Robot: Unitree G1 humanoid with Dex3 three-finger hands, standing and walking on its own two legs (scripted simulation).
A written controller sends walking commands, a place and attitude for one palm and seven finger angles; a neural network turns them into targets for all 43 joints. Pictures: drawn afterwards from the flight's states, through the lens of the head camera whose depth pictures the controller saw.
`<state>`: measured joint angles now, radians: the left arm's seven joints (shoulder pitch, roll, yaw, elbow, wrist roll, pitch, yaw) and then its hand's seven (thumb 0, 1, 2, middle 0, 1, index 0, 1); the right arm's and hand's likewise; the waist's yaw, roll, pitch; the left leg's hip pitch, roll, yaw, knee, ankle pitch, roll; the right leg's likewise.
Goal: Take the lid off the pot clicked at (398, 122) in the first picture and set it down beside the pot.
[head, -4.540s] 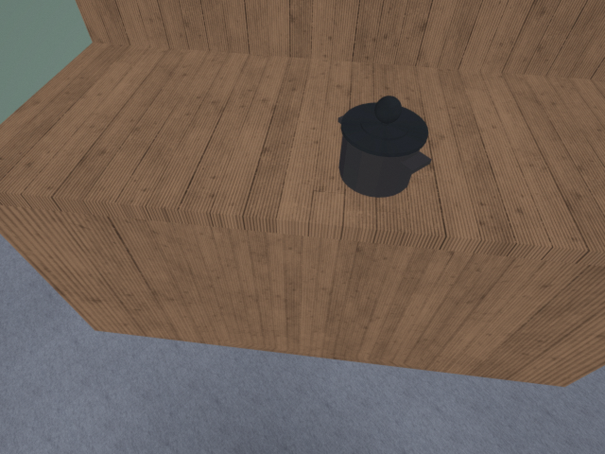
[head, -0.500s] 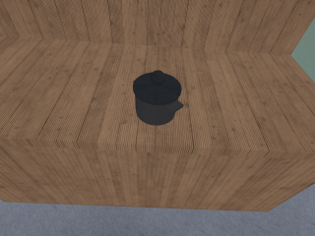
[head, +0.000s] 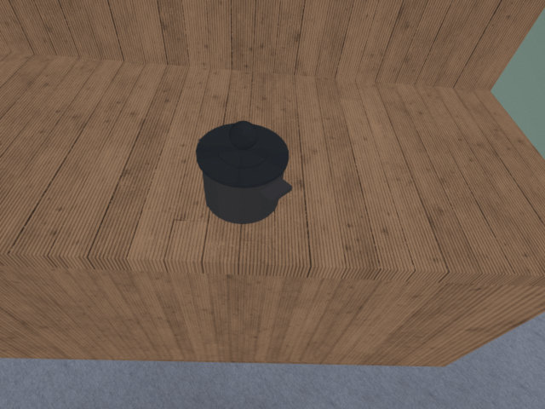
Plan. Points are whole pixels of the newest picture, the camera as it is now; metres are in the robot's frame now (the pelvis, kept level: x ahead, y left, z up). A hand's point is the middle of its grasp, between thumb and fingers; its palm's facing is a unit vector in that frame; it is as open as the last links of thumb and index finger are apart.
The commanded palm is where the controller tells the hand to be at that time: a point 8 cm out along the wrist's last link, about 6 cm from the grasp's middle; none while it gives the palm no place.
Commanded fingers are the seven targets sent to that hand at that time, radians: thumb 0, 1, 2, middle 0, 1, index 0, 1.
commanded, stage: shuffle to correct the standing spot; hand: left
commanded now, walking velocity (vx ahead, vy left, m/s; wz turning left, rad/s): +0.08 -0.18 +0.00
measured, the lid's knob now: (243, 135) +0.50 +0.09 +0.12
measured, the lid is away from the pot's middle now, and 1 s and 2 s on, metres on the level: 0.00 0.00 0.00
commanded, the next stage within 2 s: come to a stop and stand still in 0.06 s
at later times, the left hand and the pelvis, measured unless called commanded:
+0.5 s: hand out of the picture +0.05 +0.12 -0.17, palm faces +0.09 -0.98 -0.17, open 7.3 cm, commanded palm none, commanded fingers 0.00 0.90 0.90 -0.20 -0.30 -0.20 -0.30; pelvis +0.04 -0.05 +0.01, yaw +2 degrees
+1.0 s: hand out of the picture +0.02 +0.17 -0.17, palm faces +0.07 -0.97 -0.22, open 7.3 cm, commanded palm none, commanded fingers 0.00 0.90 0.90 -0.20 -0.30 -0.20 -0.30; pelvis -0.01 -0.02 +0.00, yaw +3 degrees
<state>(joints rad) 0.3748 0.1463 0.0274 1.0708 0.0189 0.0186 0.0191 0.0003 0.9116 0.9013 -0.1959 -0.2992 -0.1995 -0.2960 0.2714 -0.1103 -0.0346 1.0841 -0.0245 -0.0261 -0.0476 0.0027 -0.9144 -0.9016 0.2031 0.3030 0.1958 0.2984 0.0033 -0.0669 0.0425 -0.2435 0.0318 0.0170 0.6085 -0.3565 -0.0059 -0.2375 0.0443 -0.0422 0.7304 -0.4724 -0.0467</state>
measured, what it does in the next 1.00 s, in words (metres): steps on the spot: right foot, then left foot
